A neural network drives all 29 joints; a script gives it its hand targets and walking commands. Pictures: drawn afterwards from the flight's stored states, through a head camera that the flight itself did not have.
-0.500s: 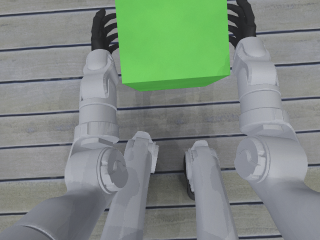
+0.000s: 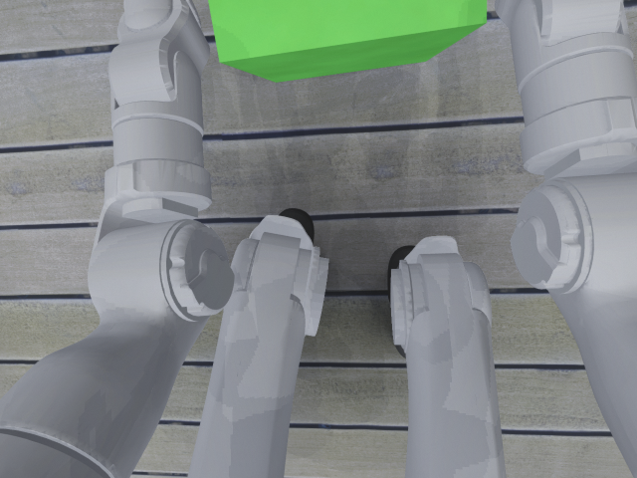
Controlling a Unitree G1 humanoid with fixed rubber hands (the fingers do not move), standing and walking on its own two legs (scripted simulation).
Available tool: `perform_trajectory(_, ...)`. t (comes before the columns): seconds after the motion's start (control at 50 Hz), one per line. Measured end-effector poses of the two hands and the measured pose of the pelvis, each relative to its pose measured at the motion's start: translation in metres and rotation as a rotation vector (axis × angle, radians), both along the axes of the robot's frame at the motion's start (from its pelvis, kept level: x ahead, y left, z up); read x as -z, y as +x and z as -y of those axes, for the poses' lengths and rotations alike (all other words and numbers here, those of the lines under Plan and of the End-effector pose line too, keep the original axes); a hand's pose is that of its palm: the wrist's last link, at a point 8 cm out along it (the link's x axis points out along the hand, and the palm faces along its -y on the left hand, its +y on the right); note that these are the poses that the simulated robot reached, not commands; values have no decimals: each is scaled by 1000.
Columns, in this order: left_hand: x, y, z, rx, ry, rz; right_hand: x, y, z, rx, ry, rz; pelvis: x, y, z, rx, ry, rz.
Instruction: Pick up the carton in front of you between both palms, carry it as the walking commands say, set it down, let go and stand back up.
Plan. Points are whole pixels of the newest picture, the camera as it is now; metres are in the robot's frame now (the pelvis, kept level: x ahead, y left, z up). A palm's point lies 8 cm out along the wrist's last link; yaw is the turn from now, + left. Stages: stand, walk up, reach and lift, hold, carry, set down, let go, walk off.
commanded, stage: set down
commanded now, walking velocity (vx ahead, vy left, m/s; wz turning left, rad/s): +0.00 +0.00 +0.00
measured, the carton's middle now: out of the picture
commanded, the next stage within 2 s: none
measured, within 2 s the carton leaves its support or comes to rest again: rests again in 0.44 s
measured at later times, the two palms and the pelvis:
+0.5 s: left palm out of the picture +0.52 +0.21 -0.20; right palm out of the picture +0.58 -0.09 -0.21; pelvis +0.00 +0.00 -0.03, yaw -1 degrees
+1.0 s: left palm out of the picture +0.52 +0.22 -0.21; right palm out of the picture +0.58 -0.09 -0.22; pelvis -0.01 +0.00 -0.05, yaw +0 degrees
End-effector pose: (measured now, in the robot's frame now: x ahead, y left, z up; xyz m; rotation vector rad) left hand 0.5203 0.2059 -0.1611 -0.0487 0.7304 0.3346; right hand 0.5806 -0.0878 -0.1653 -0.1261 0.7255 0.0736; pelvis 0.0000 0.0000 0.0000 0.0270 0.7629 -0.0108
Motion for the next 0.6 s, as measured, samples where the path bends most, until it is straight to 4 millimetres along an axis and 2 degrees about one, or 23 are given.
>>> perform_trajectory(0.08, 19, 4, -2, 2, 2, -8, 20, 5, -2, -8, 0, -7, 11, 2, -1, 10, 3, 28)
perform_trajectory(0.16, 26, 8, -1, 7, 3, -12, 31, 8, 0, -13, 1, -11, 19, 4, -2, 17, 11, 41)
perform_trajectory(0.26, 28, 11, 0, 7, -6, -7, 32, 10, 2, -14, 1, -8, 25, 6, -2, 21, 17, 48)
perform_trajectory(0.6, 41, -1, -6, 52, -14, -35, 42, 0, 1, -43, 11, -31, 36, -5, 1, 30, 20, 127)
